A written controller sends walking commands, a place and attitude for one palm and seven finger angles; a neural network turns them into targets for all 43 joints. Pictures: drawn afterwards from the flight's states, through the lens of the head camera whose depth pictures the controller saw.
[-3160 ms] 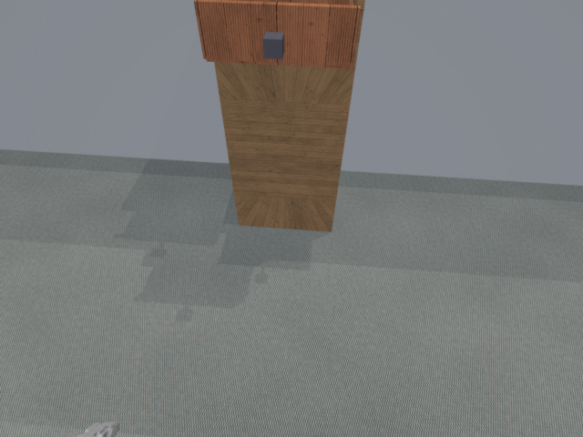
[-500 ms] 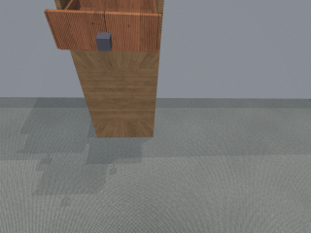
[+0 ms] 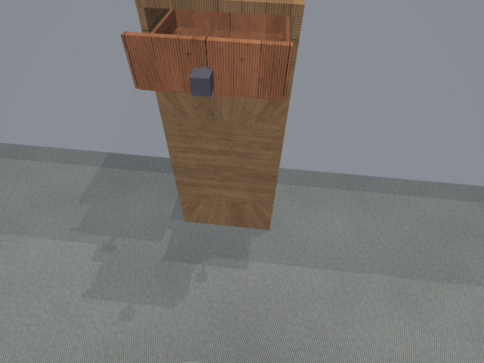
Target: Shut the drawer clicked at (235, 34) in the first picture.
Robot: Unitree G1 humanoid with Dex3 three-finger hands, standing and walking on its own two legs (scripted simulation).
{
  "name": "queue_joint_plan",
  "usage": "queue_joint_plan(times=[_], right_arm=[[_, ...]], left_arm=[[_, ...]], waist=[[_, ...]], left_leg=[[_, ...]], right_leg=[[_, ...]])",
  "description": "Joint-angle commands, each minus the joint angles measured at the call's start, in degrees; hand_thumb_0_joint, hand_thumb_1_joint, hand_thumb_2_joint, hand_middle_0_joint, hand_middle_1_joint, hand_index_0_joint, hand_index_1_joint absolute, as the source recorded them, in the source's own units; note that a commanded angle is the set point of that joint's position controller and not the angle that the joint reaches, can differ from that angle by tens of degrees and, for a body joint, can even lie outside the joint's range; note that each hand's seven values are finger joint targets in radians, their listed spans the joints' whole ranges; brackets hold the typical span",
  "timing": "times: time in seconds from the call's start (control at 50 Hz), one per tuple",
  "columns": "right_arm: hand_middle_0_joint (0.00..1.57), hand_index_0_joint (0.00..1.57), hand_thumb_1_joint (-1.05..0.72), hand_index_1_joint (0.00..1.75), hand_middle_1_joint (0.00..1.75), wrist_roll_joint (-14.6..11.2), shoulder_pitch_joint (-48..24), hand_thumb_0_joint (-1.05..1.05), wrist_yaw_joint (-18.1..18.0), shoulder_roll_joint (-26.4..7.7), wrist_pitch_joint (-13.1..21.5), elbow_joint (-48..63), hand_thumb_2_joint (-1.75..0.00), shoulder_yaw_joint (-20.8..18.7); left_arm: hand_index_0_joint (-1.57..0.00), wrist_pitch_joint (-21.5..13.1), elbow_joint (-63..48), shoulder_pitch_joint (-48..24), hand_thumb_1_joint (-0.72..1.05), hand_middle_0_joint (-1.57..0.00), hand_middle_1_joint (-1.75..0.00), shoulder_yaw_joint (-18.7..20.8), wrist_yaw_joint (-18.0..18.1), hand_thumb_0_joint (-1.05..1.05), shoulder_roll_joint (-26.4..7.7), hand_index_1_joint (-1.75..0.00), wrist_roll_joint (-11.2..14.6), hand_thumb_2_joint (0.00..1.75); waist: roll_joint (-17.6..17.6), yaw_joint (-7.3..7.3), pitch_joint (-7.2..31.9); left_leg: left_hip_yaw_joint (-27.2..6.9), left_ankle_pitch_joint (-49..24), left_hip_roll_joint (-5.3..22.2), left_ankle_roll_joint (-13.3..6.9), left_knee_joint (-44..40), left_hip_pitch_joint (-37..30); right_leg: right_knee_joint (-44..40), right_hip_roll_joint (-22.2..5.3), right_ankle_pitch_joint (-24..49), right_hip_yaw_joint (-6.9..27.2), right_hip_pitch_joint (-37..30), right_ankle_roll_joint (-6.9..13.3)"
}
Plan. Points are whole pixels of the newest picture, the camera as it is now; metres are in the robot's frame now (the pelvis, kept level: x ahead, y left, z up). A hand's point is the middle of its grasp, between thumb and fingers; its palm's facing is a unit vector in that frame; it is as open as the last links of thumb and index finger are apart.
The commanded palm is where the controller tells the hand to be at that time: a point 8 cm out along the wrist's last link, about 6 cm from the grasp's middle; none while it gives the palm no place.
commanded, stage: take the last steps up to it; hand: left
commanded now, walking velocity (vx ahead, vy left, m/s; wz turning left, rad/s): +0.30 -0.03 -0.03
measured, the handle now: (204, 77) +0.67 +0.15 +0.14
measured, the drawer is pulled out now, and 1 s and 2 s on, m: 0.17 0.17 0.17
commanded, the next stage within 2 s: come to a stop and stand still in 0.46 s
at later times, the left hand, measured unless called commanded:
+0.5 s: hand (159, 305) +0.26 +0.20 -0.17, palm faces -0.06 -0.98 -0.19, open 7.4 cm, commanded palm none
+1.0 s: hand (161, 290) +0.30 +0.22 -0.20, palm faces +0.02 -0.98 -0.18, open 7.3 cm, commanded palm none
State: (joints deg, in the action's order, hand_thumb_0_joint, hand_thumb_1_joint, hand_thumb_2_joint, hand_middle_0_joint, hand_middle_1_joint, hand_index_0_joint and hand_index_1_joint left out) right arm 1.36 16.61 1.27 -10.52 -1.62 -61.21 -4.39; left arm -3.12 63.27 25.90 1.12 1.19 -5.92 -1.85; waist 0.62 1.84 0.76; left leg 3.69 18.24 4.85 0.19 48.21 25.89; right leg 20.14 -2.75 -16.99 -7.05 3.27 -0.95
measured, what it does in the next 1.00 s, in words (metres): walks ahead: left foot, then right foot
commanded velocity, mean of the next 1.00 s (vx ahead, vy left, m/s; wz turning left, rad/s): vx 0.03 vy -0.01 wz -0.03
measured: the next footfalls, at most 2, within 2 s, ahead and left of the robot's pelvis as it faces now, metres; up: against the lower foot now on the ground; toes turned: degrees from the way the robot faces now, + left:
left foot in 0.10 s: +0.11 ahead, +0.14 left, +0.00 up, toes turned +8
right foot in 0.56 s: +0.33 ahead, -0.11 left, +0.00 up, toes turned -12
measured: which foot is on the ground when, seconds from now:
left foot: up 0.00-0.08, down 0.10-0.58, up 0.60-0.96, down 0.98-1.00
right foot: down 0.00-0.10, up 0.12-0.54, down 0.56-0.98, up 1.00-1.00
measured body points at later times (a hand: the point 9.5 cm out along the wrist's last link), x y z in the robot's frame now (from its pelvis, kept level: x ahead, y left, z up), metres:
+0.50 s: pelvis +0.16 +0.03 -0.01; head +0.18 +0.03 +0.44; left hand +0.26 +0.26 -0.15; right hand +0.08 -0.17 -0.16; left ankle +0.07 +0.14 -0.74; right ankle +0.27 -0.11 -0.71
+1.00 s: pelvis +0.22 +0.04 -0.02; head +0.26 +0.07 +0.43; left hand +0.30 +0.27 -0.18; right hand +0.29 -0.21 -0.15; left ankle +0.24 +0.12 -0.75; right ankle +0.29 -0.10 -0.74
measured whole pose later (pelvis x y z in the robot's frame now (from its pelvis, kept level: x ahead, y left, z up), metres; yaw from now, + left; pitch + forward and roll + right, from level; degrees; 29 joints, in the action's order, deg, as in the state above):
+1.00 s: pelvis +0.22 +0.04 -0.02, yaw -2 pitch -1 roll -2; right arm 0.5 8.9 -1.1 -9.6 -1.3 -57.1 -3.6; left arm 2.4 56.7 8.8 3.2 2.1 -11.2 -1.2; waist -2.3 0.6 -5.0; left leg 3.8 18.5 1.3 -1.2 37.5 17.6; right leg 34.1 -4.3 -12.7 -8.5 21.2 -0.2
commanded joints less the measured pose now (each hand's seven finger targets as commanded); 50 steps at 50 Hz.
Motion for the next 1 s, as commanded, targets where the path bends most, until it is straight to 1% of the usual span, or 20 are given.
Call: queue_joint_plan(times=[0.0, 0.04, 0.06, 0.08, 0.1, 0.16, 0.24, 0.42, 0.48, 0.5, 0.52, 0.54, 0.56, 0.58, 0.68, 0.82, 0.92, 0.94, 0.96, 0.98], right_arm=[[0.20, 0.20, -0.90, 0.30, 0.30, -0.16, -6.92, 0.00, 0.13, 0.16, 3.34, 6.25, -0.90, 0.95], [0.20, 0.20, -0.90, 0.30, 0.30, -0.04, 0.35, 0.00, -0.49, -1.04, 4.09, 3.48, -0.90, 0.90], [0.20, 0.20, -0.90, 0.30, 0.30, 0.03, 7.50, 0.00, -1.19, -4.44, 4.55, 1.09, -0.90, 0.08], [0.20, 0.20, -0.90, 0.30, 0.30, 0.45, 14.38, 0.00, -1.88, -10.81, 4.98, -0.56, -0.90, -1.53], [0.20, 0.20, -0.90, 0.30, 0.30, 0.19, 18.81, 0.00, -2.33, -13.06, 4.55, -1.48, -0.90, -1.82], [0.20, 0.20, -0.90, 0.30, 0.30, 0.01, 8.70, 0.00, -2.84, -6.45, 5.07, -0.05, -0.90, -0.07], [0.20, 0.20, -0.90, 0.30, 0.30, -0.27, 5.06, 0.00, -3.12, -3.36, 6.42, 0.40, -0.90, 0.98], [0.20, 0.20, -0.90, 0.30, 0.30, 0.41, 8.98, 0.00, -2.99, -4.39, 5.58, -1.91, -0.90, 0.48], [0.20, 0.20, -0.90, 0.30, 0.30, 0.42, 7.97, 0.00, -3.16, -5.55, 5.03, -2.35, -0.90, 0.26], [0.20, 0.20, -0.90, 0.30, 0.30, 0.17, 7.64, 0.00, -3.07, -5.71, 4.92, -2.34, -0.90, 0.28], [0.20, 0.20, -0.90, 0.30, 0.30, -0.26, 8.18, 0.00, -2.70, -4.76, 5.01, -2.60, -0.90, 0.41], [0.20, 0.20, -0.90, 0.30, 0.30, -0.80, 10.69, 0.00, -2.30, -1.99, 5.17, -1.99, -0.90, 1.02], [0.20, 0.20, -0.90, 0.30, 0.30, -1.37, 11.22, 0.00, -2.69, -1.08, 4.63, -0.91, -0.90, 1.47], [0.20, 0.20, -0.90, 0.30, 0.30, -1.45, 9.52, 0.00, -3.30, -0.93, 3.95, -1.16, -0.90, 1.45], [0.20, 0.20, -0.90, 0.30, 0.30, -1.60, 7.71, 0.00, -3.32, 1.92, -0.32, -2.23, -0.90, 1.69], [0.20, 0.20, -0.90, 0.30, 0.30, -0.90, 2.28, 0.00, -2.51, -0.39, -1.29, 2.42, -0.90, 0.52], [0.20, 0.20, -0.90, 0.30, 0.30, -0.83, 4.46, 0.00, -2.37, -0.91, 0.00, 3.06, -0.90, 0.59], [0.20, 0.20, -0.90, 0.30, 0.30, -0.70, 5.17, 0.00, -2.35, -2.94, 0.63, 3.08, -0.90, 0.50], [0.20, 0.20, -0.90, 0.30, 0.30, 0.01, 3.38, 0.00, -2.50, -7.71, 1.30, 4.68, -0.90, -0.23], [0.20, 0.20, -0.90, 0.30, 0.30, 0.40, -0.77, 0.00, -2.86, -9.96, 1.05, 6.86, -0.90, -0.31]], left_arm=[[-0.20, -0.22, 0.11, 3.89, 0.90, -0.20, -0.30, 2.43, 0.14, 0.00, -10.28, -0.30, -0.22, 0.90], [-0.20, 0.13, 0.35, 2.67, 0.90, -0.20, -0.30, 2.50, -0.15, 0.00, -9.84, -0.30, 0.37, 0.90], [-0.20, 0.18, 0.12, 2.77, 0.90, -0.20, -0.30, 2.11, -0.43, 0.00, -8.01, -0.30, 0.63, 0.90], [-0.20, 0.17, -1.51, 2.32, 0.90, -0.20, -0.30, 1.58, -0.86, 0.00, -4.91, -0.30, 1.09, 0.90], [-0.20, 0.13, -3.87, -2.45, 0.90, -0.20, -0.30, 1.54, -0.76, 0.00, -5.87, -0.30, 0.60, 0.90], [-0.20, 0.50, -3.24, -7.08, 0.90, -0.20, -0.30, 2.26, -1.34, 0.00, -5.49, -0.30, 0.23, 0.90], [-0.20, 1.84, -1.80, -3.14, 0.90, -0.20, -0.30, 2.09, -2.02, 0.00, -2.97, -0.30, 0.20, 0.90], [-0.20, 2.21, -7.10, -16.17, 0.90, -0.20, -0.30, 2.20, -2.23, 0.00, -5.17, -0.30, 0.57, 0.90], [-0.20, 1.79, -6.47, -13.41, 0.90, -0.20, -0.30, 2.52, -2.12, 0.00, -5.94, -0.30, 0.53, 0.90], [-0.20, 1.31, -4.93, -8.26, 0.90, -0.20, -0.30, 2.84, -1.99, 0.00, -7.05, -0.30, 0.38, 0.90], [-0.20, 0.63, -3.03, -2.56, 0.90, -0.20, -0.30, 3.57, -1.72, 0.00, -9.84, -0.30, 0.13, 0.90], [-0.20, -0.20, -1.81, 2.63, 0.90, -0.20, -0.30, 4.89, -1.02, 0.00, -14.72, -0.30, -0.24, 0.90], [-0.20, -0.16, -1.76, 5.01, 0.90, -0.20, -0.30, 5.01, -0.75, 0.00, -17.77, -0.30, 1.04, 0.90], [-0.20, 0.22, -2.86, -0.14, 0.90, -0.20, -0.30, 3.94, -0.12, 0.00, -15.43, -0.30, 1.45, 0.90], [-0.20, 2.03, -7.34, -15.43, 0.90, -0.20, -0.30, 2.43, 1.41, 0.00, -10.78, -0.30, 0.60, 0.90], [-0.20, 3.82, -9.02, -15.34, 0.90, -0.20, -0.30, 4.10, 1.74, 0.00, -13.39, -0.30, 0.02, 0.90], [-0.20, 4.67, -9.64, -16.73, 0.90, -0.20, -0.30, 4.12, 1.28, 0.00, -13.25, -0.30, 0.23, 0.90], [-0.20, 5.03, -9.90, -15.65, 0.90, -0.20, -0.30, 3.55, 0.99, 0.00, -11.42, -0.30, 0.66, 0.90], [-0.20, 5.43, -10.47, -13.70, 0.90, -0.20, -0.30, 2.88, 0.57, 0.00, -7.90, -0.30, 1.18, 0.90], [-0.20, 5.66, -10.81, -14.75, 0.90, -0.20, -0.30, 2.77, 0.66, 0.00, -7.98, -0.30, 1.12, 0.90]], waist=[[-10.56, 0.59, -8.33], [-6.65, -2.75, -5.99], [0.62, -5.66, -1.33], [15.75, -7.91, 3.03], [14.65, -9.52, 2.36], [4.95, -5.98, -6.82], [5.62, -1.60, -6.92], [4.95, -3.67, -10.27], [4.43, -1.65, -8.47], [3.09, 0.74, -5.28], [-2.75, 3.14, -1.07], [-14.38, 4.60, 5.61], [-17.67, 3.50, 9.82], [-8.91, 2.19, 6.67], [-4.88, -3.25, -1.82], [-7.99, -1.56, 2.35], [-9.29, -3.85, 3.98], [-3.37, -4.03, 3.63], [13.23, -3.21, 1.10], [15.33, -3.04, -1.74]], left_leg=[[3.64, 0.95, -1.27, -0.50, -11.44, -1.06], [6.79, -3.94, -3.82, -0.73, -19.63, -16.83], [1.07, -2.53, 0.38, -2.24, -22.51, -28.70], [-19.24, 1.50, 15.78, -7.04, -28.94, -36.57], [-27.85, 1.28, 21.61, -10.82, -35.33, -35.86], [-17.96, -3.19, 18.04, -10.65, -36.96, -21.79], [-3.49, -17.26, 12.61, -8.45, -37.12, -16.52], [0.25, -26.65, 12.36, -8.40, -34.72, -20.97], [1.42, -31.59, 12.15, -7.32, -28.14, -20.54], [2.91, -33.64, 10.52, -6.05, -21.48, -20.08], [4.20, -29.77, 7.86, -4.45, -12.27, -14.63], [8.44, -10.24, 1.18, -1.73, 3.95, -3.76], [3.76, 16.92, -3.58, -0.63, 17.56, -1.18], [-2.21, 16.26, -1.39, -0.74, 19.56, -2.37], [-2.98, 9.79, 0.22, 0.87, 11.22, -8.64], [-2.41, 8.59, -1.85, 1.94, 5.46, -5.23], [-0.52, -4.56, -2.56, 1.33, -16.82, -15.74], [-3.59, -7.67, 0.27, 0.46, -23.94, -19.19], [-19.01, -13.91, 12.54, -3.59, -32.04, -16.67], [-24.71, -15.76, 18.19, -8.67, -36.48, -7.92]], right_leg=[[-6.63, -13.54, 3.09, 10.61, 5.19, 8.45], [1.30, -9.44, 4.99, 6.25, 12.49, 6.03], [12.90, -6.68, 6.89, 3.27, 17.87, 4.05], [28.72, -0.72, -6.91, -2.15, 28.77, 0.94], [40.49, 0.94, -15.99, 1.18, 34.54, 1.19], [49.61, -5.00, -5.64, 6.33, 35.93, 1.94], [41.86, -5.40, 1.84, 4.69, 29.56, 0.18], [19.97, -3.39, 5.65, 1.09, 27.36, 1.16], [14.76, -0.84, 5.59, -0.76, 18.40, 2.67], [11.14, 0.64, 8.20, -1.88, 11.11, 3.07], [8.73, -0.34, 11.49, 0.23, 0.08, 3.87], [6.42, -13.37, 19.51, 16.38, -11.71, 8.30], [0.65, -22.66, 35.61, 27.64, -12.00, 13.59], [0.63, -21.58, 42.73, 22.43, -6.12, 14.83], [-1.77, -16.39, 37.59, 8.71, 16.06, 11.52], [-0.39, -17.40, 33.37, 10.42, 10.87, 13.20], [4.79, -13.00, 17.48, 8.47, 13.53, 8.12], [9.78, -9.28, 9.17, 6.14, 16.84, 5.22], [18.48, -1.77, -6.55, 1.32, 23.69, 0.89], [28.13, 1.44, -14.30, 4.89, 22.33, 0.31]])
